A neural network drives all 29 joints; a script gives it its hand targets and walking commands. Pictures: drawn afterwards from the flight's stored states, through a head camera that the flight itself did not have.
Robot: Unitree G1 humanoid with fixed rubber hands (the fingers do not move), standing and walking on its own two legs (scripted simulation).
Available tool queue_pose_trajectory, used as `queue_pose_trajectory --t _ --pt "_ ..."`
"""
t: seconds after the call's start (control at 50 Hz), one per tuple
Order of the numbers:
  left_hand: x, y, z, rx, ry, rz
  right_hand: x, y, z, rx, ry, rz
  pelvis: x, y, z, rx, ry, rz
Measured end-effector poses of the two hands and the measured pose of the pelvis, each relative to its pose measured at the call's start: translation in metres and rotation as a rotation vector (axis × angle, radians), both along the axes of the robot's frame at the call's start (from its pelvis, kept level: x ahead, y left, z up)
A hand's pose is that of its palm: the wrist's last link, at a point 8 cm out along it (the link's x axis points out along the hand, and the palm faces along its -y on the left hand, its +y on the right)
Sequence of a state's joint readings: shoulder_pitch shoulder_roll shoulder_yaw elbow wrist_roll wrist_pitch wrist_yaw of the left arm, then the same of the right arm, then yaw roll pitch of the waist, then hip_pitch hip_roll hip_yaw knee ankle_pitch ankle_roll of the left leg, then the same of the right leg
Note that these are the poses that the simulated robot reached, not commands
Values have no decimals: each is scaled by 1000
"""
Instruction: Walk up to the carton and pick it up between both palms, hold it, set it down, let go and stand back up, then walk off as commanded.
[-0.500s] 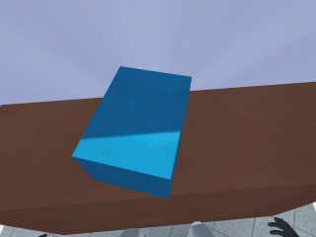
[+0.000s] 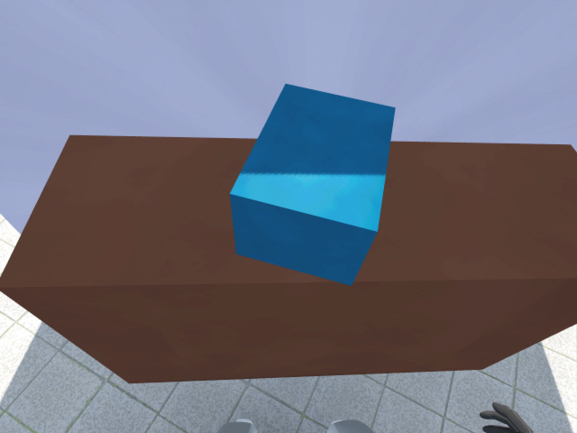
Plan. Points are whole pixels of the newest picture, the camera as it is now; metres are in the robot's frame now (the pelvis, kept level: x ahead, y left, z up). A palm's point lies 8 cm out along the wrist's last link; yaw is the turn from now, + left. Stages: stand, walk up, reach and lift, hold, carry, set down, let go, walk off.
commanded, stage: walk up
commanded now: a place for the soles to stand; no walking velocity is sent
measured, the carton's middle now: (316, 179) +0.52 -0.04 +0.01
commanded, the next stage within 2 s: reach and lift in 1.68 s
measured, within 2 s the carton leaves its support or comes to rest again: neither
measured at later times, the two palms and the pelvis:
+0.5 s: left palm out of the picture +0.08 +0.31 -0.09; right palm (522, 426) +0.15 -0.33 -0.09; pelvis +0.04 -0.03 +0.00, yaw +0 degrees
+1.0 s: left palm (89, 414) +0.17 +0.28 -0.08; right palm (531, 417) +0.16 -0.34 -0.09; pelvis +0.06 -0.04 +0.00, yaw -1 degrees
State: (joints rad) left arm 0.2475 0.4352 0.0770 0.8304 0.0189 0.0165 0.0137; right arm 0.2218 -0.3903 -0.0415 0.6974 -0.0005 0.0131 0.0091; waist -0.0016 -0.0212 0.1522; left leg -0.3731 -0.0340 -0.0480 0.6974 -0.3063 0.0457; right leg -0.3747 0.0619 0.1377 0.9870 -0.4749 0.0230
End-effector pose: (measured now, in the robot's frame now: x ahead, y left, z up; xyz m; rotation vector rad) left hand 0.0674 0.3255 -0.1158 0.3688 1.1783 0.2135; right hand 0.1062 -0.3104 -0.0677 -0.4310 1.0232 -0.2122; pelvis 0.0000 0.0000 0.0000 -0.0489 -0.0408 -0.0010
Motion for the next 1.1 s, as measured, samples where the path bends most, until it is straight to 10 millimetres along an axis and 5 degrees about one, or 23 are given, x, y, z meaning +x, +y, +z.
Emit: queue_pose_trajectory --t 0.18,0.32,0.48,0.66,0.92,1.1 --pt "-16 -31 12 35 -20 -16 -7 -32 -14 57 -23 -4 -7 -35 -3 33 -13 -11" --pt "-34 -35 40 92 30 7 12 -39 -19 101 -12 12 9 -45 7 67 -2 3" --pt "2 -18 31 94 42 3 46 -21 -28 99 -29 29 40 -29 -2 52 27 4" --pt "75 -37 23 38 -78 -53 61 -30 -11 51 -50 9 59 -33 2 44 25 -9" --pt "104 -43 31 43 -147 -77 59 -30 -20 73 -39 -15 60 -35 0 42 19 -14" --pt "102 -46 31 36 -148 -82 57 -32 -20 74 -47 -15 57 -37 0 43 13 -15"
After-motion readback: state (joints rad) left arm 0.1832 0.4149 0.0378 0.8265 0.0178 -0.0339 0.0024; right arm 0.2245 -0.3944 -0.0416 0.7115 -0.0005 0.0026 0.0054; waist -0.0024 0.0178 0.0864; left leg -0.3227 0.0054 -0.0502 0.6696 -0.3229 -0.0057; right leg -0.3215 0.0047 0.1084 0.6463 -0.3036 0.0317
